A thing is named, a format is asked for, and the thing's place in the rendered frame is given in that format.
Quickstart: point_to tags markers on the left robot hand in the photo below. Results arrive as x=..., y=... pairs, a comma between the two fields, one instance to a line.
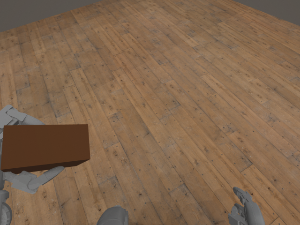
x=25, y=181

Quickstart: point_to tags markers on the left robot thigh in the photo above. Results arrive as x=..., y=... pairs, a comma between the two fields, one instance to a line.
x=114, y=216

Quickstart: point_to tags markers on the robot left forearm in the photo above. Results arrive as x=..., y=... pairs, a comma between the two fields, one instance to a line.
x=5, y=210

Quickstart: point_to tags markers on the sponge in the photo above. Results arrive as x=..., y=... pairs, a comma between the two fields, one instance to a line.
x=35, y=148

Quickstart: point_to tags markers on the right robot hand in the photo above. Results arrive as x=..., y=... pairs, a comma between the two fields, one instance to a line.
x=250, y=214

